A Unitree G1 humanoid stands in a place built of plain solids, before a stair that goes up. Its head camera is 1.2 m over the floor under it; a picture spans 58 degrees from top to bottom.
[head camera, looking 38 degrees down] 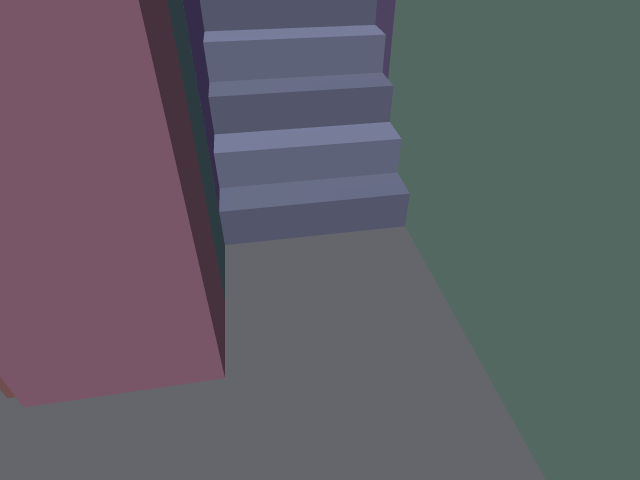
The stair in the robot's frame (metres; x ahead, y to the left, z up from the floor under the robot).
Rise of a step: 0.18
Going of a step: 0.18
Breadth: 1.03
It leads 10 degrees to the left of straight ahead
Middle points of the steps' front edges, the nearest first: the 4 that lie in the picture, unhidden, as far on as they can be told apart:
1.57 0.01 0.18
1.75 0.04 0.36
1.93 0.07 0.53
2.11 0.10 0.71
